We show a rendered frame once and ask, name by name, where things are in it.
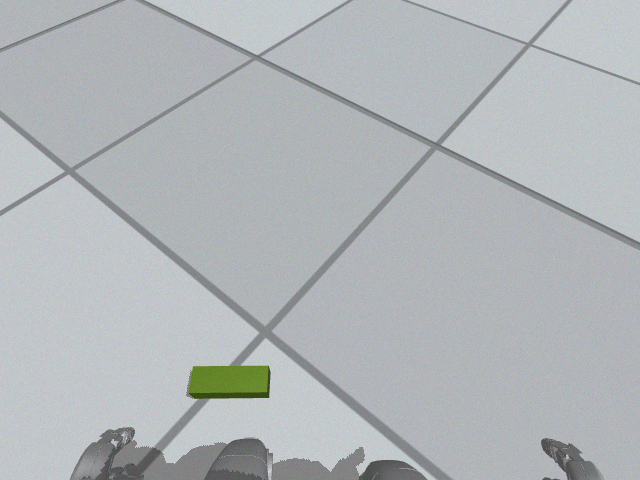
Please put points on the right robot hand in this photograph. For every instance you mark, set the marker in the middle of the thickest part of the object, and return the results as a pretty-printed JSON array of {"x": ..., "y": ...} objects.
[{"x": 570, "y": 460}]

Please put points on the left robot hand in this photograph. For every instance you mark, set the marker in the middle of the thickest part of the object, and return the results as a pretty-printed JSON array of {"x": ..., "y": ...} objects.
[{"x": 96, "y": 461}]

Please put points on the carton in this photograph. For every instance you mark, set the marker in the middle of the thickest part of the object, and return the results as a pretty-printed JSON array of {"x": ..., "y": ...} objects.
[{"x": 212, "y": 382}]

